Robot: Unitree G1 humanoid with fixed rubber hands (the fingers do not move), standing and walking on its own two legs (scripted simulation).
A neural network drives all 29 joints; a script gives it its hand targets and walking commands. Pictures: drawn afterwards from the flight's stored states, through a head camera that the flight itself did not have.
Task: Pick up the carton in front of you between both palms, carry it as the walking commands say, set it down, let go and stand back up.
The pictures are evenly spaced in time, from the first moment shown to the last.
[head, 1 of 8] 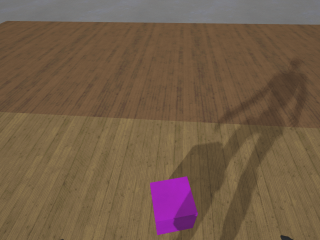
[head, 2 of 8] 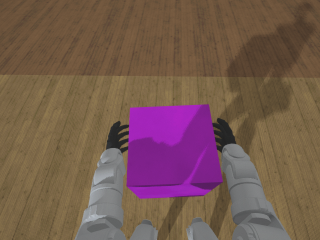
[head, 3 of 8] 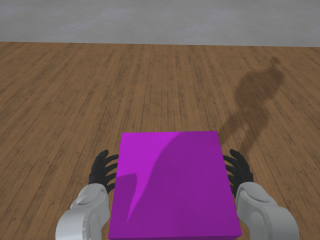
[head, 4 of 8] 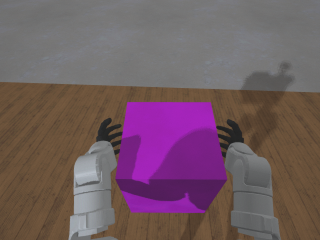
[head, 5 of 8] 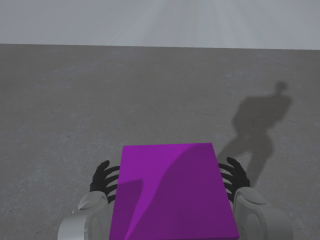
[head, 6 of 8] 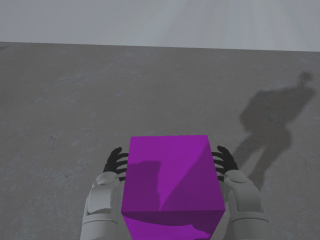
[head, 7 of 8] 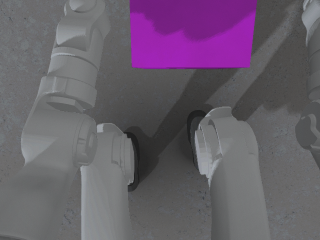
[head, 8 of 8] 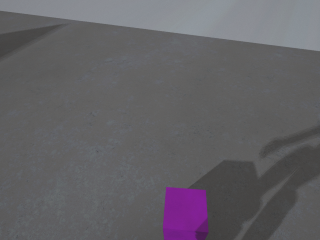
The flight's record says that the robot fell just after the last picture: no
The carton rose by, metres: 0.68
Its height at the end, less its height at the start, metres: -0.27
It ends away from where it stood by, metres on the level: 5.34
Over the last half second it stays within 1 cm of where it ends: yes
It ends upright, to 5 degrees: yes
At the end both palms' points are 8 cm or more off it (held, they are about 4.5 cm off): yes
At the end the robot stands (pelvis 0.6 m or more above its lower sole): yes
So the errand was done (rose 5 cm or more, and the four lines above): yes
